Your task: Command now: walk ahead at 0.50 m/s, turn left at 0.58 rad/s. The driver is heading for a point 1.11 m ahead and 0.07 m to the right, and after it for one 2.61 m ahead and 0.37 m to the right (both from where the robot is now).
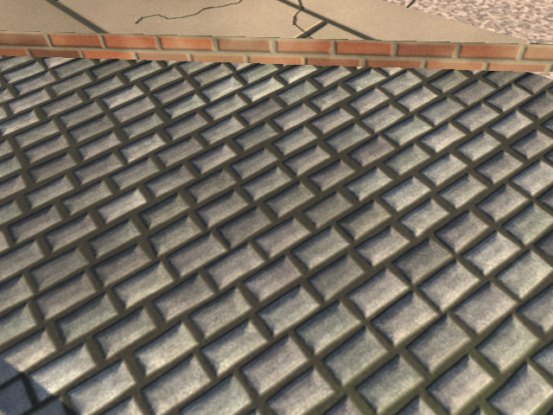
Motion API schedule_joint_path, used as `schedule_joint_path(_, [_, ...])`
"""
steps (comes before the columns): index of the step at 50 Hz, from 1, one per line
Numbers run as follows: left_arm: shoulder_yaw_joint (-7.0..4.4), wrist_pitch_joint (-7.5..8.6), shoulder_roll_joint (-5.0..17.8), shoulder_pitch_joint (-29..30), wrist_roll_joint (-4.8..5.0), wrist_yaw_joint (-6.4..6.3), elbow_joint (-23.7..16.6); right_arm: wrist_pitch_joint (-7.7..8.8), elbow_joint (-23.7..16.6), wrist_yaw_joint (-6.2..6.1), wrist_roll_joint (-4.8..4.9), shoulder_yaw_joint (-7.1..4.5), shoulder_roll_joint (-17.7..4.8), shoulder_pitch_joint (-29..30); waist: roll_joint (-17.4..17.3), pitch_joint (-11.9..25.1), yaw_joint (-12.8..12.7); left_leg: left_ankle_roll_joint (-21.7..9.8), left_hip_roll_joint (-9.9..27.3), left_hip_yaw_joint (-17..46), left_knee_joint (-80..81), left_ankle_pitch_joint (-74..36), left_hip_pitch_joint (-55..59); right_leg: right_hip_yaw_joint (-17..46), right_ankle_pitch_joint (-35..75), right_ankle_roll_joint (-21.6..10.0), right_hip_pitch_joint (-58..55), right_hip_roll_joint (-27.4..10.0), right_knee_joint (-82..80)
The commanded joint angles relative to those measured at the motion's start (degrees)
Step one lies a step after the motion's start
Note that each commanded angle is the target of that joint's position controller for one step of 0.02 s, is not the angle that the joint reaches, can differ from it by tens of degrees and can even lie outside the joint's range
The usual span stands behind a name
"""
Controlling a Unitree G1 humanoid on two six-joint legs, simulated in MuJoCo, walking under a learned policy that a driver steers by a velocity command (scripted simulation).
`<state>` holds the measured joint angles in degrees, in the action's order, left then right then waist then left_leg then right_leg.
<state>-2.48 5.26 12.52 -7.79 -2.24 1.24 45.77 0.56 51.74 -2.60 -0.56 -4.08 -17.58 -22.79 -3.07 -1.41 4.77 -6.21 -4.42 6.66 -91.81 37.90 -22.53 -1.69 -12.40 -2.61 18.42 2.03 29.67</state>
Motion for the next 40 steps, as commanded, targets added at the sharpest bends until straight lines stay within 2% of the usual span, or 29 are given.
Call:
schedule_joint_path(1, [-2.22, 0.13, 8.2, -11.7, 0.0, -1.43, -1.2, -0.12, -6.8, 1.94, -2.84, -0.57, -5.9, 6.3, 8.3, 2.2, -7.8, 1.3, 6.6, -3.2, -8.5, -12.7, -32.2, 31.0, -5.5, -12.1, -19.2, -27.9, -13.1])
schedule_joint_path(2, [-1.71, 0.91, 7.4, -10.6, 0.7, -1.52, 0.4, -0.03, -8.1, 3.28, -2.3, -0.67, -5.1, 11.1, 5.2, -4.4, -5.9, 2.1, 8.8, 0.7, 4.1, -18.5, -29.8, 22.9, 5.8, -8.7, -11.2, -24.0, -15.3])
schedule_joint_path(3, [-1.53, 1.48, 7.0, -11.0, 1.02, -1.66, 1.8, -0.46, -7.8, 4.1, -2.24, -0.36, -3.4, 11.4, 6.3, -5.9, -4.8, 3.0, 8.6, 0.8, 8.7, -20.4, -25.4, 17.4, 12.9, -7.1, -6.3, -21.2, -16.1])
schedule_joint_path(4, [-1.47, 1.7, 6.9, -10.5, 1.24, -1.53, 3.2, -0.53, -9.2, 5.0, -1.69, 0.26, -1.3, 13.1, 7.9, -6.1, -2.8, 4.1, 8.1, -1.2, 19.7, -25.7, -18.9, 11.4, 13.0, -5.0, -0.2, -16.7, -19.2])
schedule_joint_path(5, [-1.29, 2.06, 6.3, -10.6, 1.23, -1.32, 3.8, -0.25, -8.7, 5.61, -1.91, 0.64, 0.0, 12.3, 9.6, -4.2, -2.7, 4.3, 6.6, -2.3, 25.4, -30.7, -14.9, 8.0, 19.5, -5.3, -0.2, -14.6, -19.1])
schedule_joint_path(6, [-0.94, 2.08, 5.2, -11.1, 1.24, -1.16, 4.4, 0.02, -7.7, 5.75, -1.62, 1.14, 1.4, 10.9, 11.2, -2.3, -2.1, 4.1, 5.9, -3.3, 29.2, -33.1, -12.3, 5.1, 27.0, -5.9, -1.2, -13.5, -18.3])
schedule_joint_path(7, [-0.75, 2.09, 4.9, -10.4, 1.42, -0.89, 4.4, 0.23, -7.7, 5.92, -1.39, 1.72, 2.2, 10.6, 12.0, -1.0, -1.4, 3.6, 6.2, -3.3, 35.5, -35.4, -10.7, 3.1, 29.8, -6.2, -3.3, -13.6, -17.7])
schedule_joint_path(8, [-0.68, 2.03, 4.7, -10.3, 1.66, -0.78, 4.5, 0.51, -7.8, 6.04, -1.19, 2.23, 2.9, 12.6, 11.2, -1.0, -2.0, 2.9, 6.2, -4.6, 42.0, -37.8, -8.8, 1.0, 30.5, -5.8, -4.2, -13.3, -18.2])
schedule_joint_path(11, [-0.9, 1.19, 6.4, -16.2, 2.08, -0.85, 7.0, 0.74, -9.6, 6.07, -1.32, 3.01, 2.6, 21.6, 8.1, -2.3, -5.6, 1.6, 5.1, -9.2, 52.2, -38.3, -6.2, 0.4, 27.5, -5.2, -9.9, -14.5, -21.0])
schedule_joint_path(14, [-0.9, -0.19, 7.3, -21.3, 1.37, -1.3, 9.5, 1.15, -10.7, 5.72, -1.78, 3.08, 1.8, 26.1, 6.8, -3.3, -7.0, -0.5, 3.9, -10.8, 57.8, -31.5, -8.3, 0.1, 34.1, -5.6, -20.4, -16.2, -17.1])
schedule_joint_path(15, [-1.01, -0.63, 8.2, -21.8, 1.22, -1.47, 10.0, 1.39, -10.3, 5.39, -1.95, 2.99, 1.5, 25.3, 7.1, -2.0, -6.3, -1.2, 2.6, -11.6, 59.4, -28.1, -5.5, -0.6, 41.0, -5.4, -22.4, -16.3, -13.6])
schedule_joint_path(16, [-1.02, -1.11, 9.0, -22.0, 1.03, -1.6, 10.5, 1.72, -8.9, 5.01, -2.13, 2.72, 0.9, 21.9, 7.3, 0.4, -4.9, -2.1, 0.9, -12.5, 61.3, -26.1, -0.3, -1.4, 47.6, -5.2, -23.5, -16.1, -8.1])
schedule_joint_path(17, [-0.88, -1.55, 9.3, -21.8, 1.27, -1.62, 10.8, 2.34, -6.3, 4.58, -2.36, 2.18, -0.2, 14.3, 6.5, 4.6, -1.4, -3.5, -0.2, -12.9, 64.9, -28.1, 10.3, -3.3, 49.4, -4.5, -21.3, -15.0, 0.8])
schedule_joint_path(18, [-0.49, -1.55, 8.7, -20.8, 1.71, -1.56, 9.6, 2.98, -3.3, 3.88, -3.24, 1.04, -3.4, 4.5, 5.5, 10.3, 2.3, -6.1, 5.7, -6.2, 64.6, -28.9, 26.0, -4.3, 38.3, -3.4, -11.3, -13.6, 12.8])
schedule_joint_path(19, [1.15, -1.14, 2.9, -23.3, 3.25, -0.47, 6.3, 2.82, -2.7, 2.96, -4.16, -0.64, -9.7, -2.8, -6.9, 19.8, 2.8, -13.6, 25.0, 19.6, 66.0, -29.0, 46.2, -7.6, 5.1, -0.6, 10.3, -6.2, 35.6])
schedule_joint_path(20, [-0.69, -1.42, 8.1, -21.4, 2.08, -0.8, 6.8, 1.66, -2.3, 2.63, -1.32, -0.9, -9.3, -3.4, -3.6, 20.8, 2.9, -15.6, 29.0, 31.4, 72.2, -31.7, 44.7, -1.2, -18.9, -0.6, 18.1, -1.0, 45.2])
schedule_joint_path(21, [-1.4, -1.64, 9.1, -15.9, 1.44, -0.94, 5.3, 1.54, -2.2, 2.56, -0.08, -0.55, -7.9, 2.3, -0.3, 10.5, 0.6, -13.4, 25.3, 21.0, 73.1, -32.1, 37.1, 2.3, -14.6, -1.2, 22.7, -4.6, 45.2])
schedule_joint_path(22, [-0.96, -1.36, 7.3, -14.1, 1.53, -0.79, 4.9, 1.9, -2.4, 2.73, 0.01, 0.21, -4.7, 6.4, 0.3, 4.3, -1.4, -11.1, 22.4, 14.9, 75.8, -33.8, 28.1, 2.6, -11.1, -1.2, 21.3, -6.4, 40.7])
schedule_joint_path(23, [-0.82, -1.79, 5.7, -14.4, 1.35, -0.72, 5.5, 2.3, -2.4, 2.8, -0.03, 0.73, -2.7, 9.2, 0.5, 0.4, -3.8, -8.5, 19.5, 10.3, 78.3, -36.0, 21.0, 2.5, -9.0, -0.9, 17.5, -7.9, 36.3])
schedule_joint_path(24, [-0.67, -2.79, 4.7, -16.2, 0.36, -0.42, 6.5, 2.61, -2.1, 2.76, 0.18, 1.16, -1.3, 10.8, 0.4, -1.3, -6.0, -6.3, 16.6, 6.4, 80.5, -36.7, 16.1, 2.3, -7.2, -0.2, 13.8, -8.4, 33.9])
schedule_joint_path(25, [-0.44, -3.45, 3.5, -17.9, -0.13, -0.09, 7.3, 3.15, -1.8, 2.81, -0.05, 1.12, -1.4, 10.5, -1.4, -0.9, -6.7, -7.0, 16.6, 5.0, 81.5, -39.5, 13.3, 1.7, -6.3, 0.4, 10.5, -8.1, 33.0])
schedule_joint_path(26, [-0.69, -3.79, 3.9, -17.3, -0.33, 0.2, 7.3, 3.78, -1.0, 2.93, 0.02, 1.05, -1.4, 9.2, -0.2, -1.0, -7.0, -7.3, 15.9, 3.9, 82.0, -42.9, 13.5, 1.3, -5.1, 0.8, 10.6, -7.9, 32.7])
schedule_joint_path(28, [-0.97, -4.13, 3.8, -14.6, 0.17, 0.58, 6.8, 4.59, 0.2, 2.82, 0.12, 0.49, -2.7, 7.8, -0.2, -1.4, -7.2, -7.0, 15.4, 0.8, 84.3, -40.9, 13.8, 1.6, -0.9, 1.4, 13.3, -8.1, 30.4])
schedule_joint_path(31, [-1.38, -3.98, 4.2, -6.7, 0.83, 0.69, 4.7, 4.9, 2.0, 2.42, -0.15, 0.61, -2.3, 4.1, 0.1, -3.8, -5.4, -5.3, 15.1, -3.0, 85.9, -41.4, 16.2, 3.3, 5.8, 1.6, 19.2, -7.7, 25.1])
schedule_joint_path(36, [-0.4, -3.51, 2.5, 1.6, 0.84, 1.19, 2.2, 5.61, 3.7, 1.92, -0.34, 1.22, -1.3, 1.3, -0.1, -5.2, -3.6, -3.3, 14.9, -9.4, 85.7, -46.7, 18.9, 0.8, 14.6, 0.4, 18.0, -5.8, 13.1])
schedule_joint_path(38, [-0.01, -3.43, 2.4, 5.1, 0.58, 1.33, 0.8, 5.55, 4.8, 1.47, -0.47, 1.3, -1.5, -1.2, 0.2, -5.8, -2.3, -3.0, 16.2, -10.8, 84.7, -50.4, 22.6, -1.3, 14.0, -0.7, 18.1, -5.2, 9.4])
schedule_joint_path(40, [0.05, -3.32, 2.7, 6.5, 0.29, 1.4, -0.3, 5.28, 5.7, 1.03, -0.72, 1.27, -2.2, -2.5, 0.3, -5.7, -2.3, -2.6, 17.4, -12.0, 81.4, -58.0, 27.3, -3.2, 9.7, -2.4, 17.7, -4.0, 6.7])
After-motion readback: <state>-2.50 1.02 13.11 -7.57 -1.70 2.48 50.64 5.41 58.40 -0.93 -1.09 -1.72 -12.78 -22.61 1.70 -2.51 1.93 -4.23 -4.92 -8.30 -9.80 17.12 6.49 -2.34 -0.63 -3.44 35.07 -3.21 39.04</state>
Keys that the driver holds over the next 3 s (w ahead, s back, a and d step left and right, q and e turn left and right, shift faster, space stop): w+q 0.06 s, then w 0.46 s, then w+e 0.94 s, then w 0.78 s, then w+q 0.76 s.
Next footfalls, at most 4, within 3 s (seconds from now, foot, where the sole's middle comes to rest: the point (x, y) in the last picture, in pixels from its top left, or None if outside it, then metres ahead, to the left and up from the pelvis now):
0.36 left None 0.31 0.11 -0.77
0.90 right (295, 362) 0.61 -0.03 -0.77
1.42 left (240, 258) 0.94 0.09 -0.77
1.92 right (335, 215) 1.07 -0.20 -0.77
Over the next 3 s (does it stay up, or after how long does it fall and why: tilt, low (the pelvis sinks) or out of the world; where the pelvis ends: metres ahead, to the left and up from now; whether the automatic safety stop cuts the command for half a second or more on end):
stays up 1.51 -0.26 -0.01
